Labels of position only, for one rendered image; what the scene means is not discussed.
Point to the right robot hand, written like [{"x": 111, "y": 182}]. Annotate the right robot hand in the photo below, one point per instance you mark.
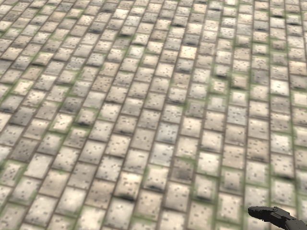
[{"x": 277, "y": 217}]

